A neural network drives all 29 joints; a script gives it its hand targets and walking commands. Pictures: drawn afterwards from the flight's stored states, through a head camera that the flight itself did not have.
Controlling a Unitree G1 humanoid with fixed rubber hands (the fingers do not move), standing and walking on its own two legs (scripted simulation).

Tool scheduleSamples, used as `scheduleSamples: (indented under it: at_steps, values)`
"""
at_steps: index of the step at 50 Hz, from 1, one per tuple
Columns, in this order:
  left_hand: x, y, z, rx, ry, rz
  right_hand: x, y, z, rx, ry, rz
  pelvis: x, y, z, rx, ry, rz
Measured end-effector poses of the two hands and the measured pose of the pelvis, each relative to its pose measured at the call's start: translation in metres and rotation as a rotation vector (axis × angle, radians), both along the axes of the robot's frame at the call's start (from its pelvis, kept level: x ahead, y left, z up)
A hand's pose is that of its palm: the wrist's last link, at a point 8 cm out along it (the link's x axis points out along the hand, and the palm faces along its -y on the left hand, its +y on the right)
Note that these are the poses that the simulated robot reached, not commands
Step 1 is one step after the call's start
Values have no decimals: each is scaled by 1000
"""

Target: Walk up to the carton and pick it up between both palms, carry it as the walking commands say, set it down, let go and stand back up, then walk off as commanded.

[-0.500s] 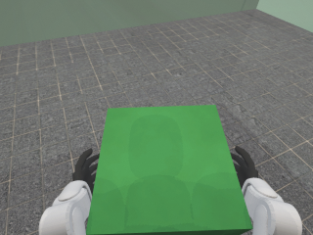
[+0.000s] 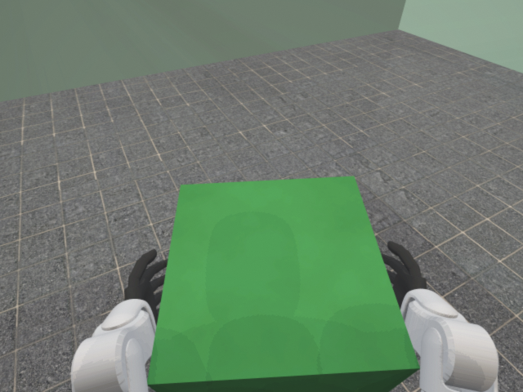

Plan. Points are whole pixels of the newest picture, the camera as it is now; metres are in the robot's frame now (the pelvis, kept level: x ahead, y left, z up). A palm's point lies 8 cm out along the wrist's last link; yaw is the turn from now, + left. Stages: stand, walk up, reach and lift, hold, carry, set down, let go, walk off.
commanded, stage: carry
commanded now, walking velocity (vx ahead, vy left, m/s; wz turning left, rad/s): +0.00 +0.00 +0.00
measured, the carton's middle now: (273, 300) +0.26 +0.00 +0.03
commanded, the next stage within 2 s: none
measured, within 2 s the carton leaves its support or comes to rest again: neither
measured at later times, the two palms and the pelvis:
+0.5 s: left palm (134, 327) +0.20 +0.19 +0.08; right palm (409, 322) +0.19 -0.17 +0.09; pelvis -0.03 +0.01 +0.00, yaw +1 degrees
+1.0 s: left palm (134, 325) +0.19 +0.18 +0.09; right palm (415, 315) +0.20 -0.17 +0.09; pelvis -0.03 +0.00 +0.01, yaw +1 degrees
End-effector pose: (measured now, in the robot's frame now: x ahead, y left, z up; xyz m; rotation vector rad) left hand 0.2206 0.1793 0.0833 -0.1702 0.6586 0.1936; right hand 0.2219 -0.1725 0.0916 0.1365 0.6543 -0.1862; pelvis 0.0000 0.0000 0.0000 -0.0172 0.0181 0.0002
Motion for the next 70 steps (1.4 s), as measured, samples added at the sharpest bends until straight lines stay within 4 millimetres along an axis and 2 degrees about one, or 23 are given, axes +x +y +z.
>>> scheduleSamples:
  at_steps: [6,12,19,24,31,34,40,49,70]
  values:
    - [-11,9,4,-8,-3,24,-6,9,3,5,-3,14,-12,2,3,0,12,5]
    - [-20,4,5,-9,-10,21,-17,4,1,2,-10,11,-21,2,2,2,10,8]
    - [-21,0,-4,-11,-4,-11,-28,1,-4,-11,-3,-13,-25,6,-5,-4,-11,7]
    - [-22,5,-7,-7,11,-16,-30,5,-7,-4,11,-20,-27,10,-5,-12,-5,8]
    - [-38,12,9,12,-5,49,-26,12,-1,15,-4,43,-35,4,3,-1,-2,28]
    - [-43,12,10,4,-21,66,-25,13,2,3,-19,63,-36,2,2,12,-7,25]
    - [-36,12,0,0,-8,27,-26,12,2,-18,-7,38,-35,5,-2,12,-5,24]
    - [-28,2,6,-4,-6,17,-26,2,3,9,-5,3,-33,1,5,18,21,12]
    - [-7,-17,8,16,0,22,-2,-17,-1,19,1,14,-14,-19,7,13,30,20]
